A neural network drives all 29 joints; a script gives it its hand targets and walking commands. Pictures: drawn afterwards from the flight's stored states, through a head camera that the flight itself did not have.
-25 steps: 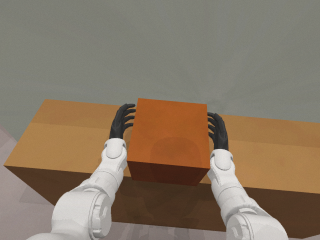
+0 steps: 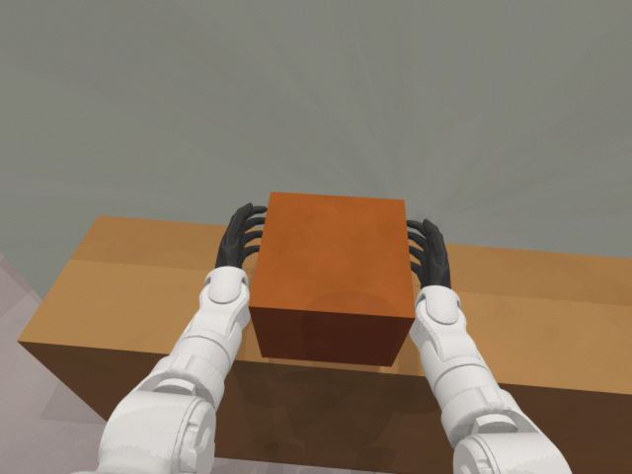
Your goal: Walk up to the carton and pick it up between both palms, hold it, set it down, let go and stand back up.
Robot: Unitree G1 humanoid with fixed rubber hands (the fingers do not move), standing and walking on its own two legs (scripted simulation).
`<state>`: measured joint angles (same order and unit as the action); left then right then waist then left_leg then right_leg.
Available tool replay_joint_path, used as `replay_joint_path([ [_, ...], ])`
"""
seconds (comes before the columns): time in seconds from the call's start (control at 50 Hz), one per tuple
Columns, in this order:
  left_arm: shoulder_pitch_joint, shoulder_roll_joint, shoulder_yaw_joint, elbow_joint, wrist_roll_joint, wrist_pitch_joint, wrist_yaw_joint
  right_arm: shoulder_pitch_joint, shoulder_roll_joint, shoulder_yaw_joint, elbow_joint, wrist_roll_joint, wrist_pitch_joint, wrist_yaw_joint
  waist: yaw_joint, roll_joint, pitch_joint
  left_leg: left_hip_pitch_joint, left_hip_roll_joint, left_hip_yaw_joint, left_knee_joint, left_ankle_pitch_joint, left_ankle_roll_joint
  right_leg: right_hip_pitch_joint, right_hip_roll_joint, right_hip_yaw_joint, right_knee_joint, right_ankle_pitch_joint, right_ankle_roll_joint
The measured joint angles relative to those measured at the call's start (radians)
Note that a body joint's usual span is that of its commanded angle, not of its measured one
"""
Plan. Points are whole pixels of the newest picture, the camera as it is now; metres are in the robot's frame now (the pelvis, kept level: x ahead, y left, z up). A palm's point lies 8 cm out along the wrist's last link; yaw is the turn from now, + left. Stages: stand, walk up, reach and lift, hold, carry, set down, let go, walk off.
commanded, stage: reach and lift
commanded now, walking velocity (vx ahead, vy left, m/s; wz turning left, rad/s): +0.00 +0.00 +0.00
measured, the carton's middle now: (331, 280) +0.37 -0.02 +0.05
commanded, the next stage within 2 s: hold in 1.64 s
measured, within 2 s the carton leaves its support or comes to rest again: neither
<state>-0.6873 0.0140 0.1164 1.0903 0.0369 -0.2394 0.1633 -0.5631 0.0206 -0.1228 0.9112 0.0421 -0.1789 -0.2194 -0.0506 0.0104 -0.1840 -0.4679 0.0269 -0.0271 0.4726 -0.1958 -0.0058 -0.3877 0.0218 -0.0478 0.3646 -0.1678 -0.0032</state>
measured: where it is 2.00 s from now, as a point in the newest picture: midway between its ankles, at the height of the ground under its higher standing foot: outside the picture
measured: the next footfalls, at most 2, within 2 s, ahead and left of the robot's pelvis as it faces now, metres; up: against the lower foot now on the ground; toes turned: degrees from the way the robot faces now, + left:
none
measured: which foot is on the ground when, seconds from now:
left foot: down 0.00-1.00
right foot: down 0.00-1.00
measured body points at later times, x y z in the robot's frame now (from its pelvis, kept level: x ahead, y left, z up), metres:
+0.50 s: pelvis +0.00 +0.00 +0.01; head -0.02 +0.03 +0.46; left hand +0.39 +0.13 +0.13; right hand +0.38 -0.14 +0.13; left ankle +0.01 +0.12 -0.74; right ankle +0.00 -0.12 -0.74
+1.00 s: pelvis -0.02 +0.00 +0.01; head -0.04 +0.03 +0.45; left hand +0.37 +0.14 +0.17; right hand +0.37 -0.14 +0.15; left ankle +0.01 +0.12 -0.74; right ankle +0.00 -0.12 -0.74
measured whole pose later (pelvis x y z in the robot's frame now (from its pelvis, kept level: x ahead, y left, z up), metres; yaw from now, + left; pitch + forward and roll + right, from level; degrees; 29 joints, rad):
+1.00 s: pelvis -0.02 +0.00 +0.01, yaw +0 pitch -5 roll -1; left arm -0.62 -0.08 0.25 0.31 0.29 0.53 0.07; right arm -0.63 0.01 -0.07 0.60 0.13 0.26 -0.21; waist -0.06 -0.06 0.01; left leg -0.13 0.01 -0.04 0.38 -0.17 0.00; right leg -0.06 0.02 -0.03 0.29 -0.15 0.00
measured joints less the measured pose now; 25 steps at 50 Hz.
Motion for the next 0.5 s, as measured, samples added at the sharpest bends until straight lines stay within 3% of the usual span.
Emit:
replay_joint_path([
  [0.14,0.071,-0.003,-0.021,-0.26,0.016,0.22,0.005,0.023,-0.025,0.076,-0.166,0.097,0.172,-0.024,-0.012,-0.006,0.033,0.085,-0.006,-0.013,-0.023,-0.002,-0.001,0.091,-0.002,-0.006,-0.028,-0.004,0.001],
  [0.28,0.116,-0.037,0.032,-0.517,0.109,0.456,-0.029,0.019,-0.025,0.084,-0.29,0.106,0.326,-0.028,-0.024,-0.04,0.089,0.192,-0.012,-0.023,-0.063,0.006,-0.003,0.197,-0.005,-0.007,-0.061,-0.001,0.0],
  [0.5,0.134,-0.074,0.092,-0.699,0.205,0.617,-0.081,-0.001,-0.005,0.071,-0.327,0.099,0.383,-0.015,-0.027,-0.07,0.159,0.303,-0.016,-0.027,-0.09,0.013,-0.002,0.312,-0.006,-0.003,-0.095,0.009,0.002],
])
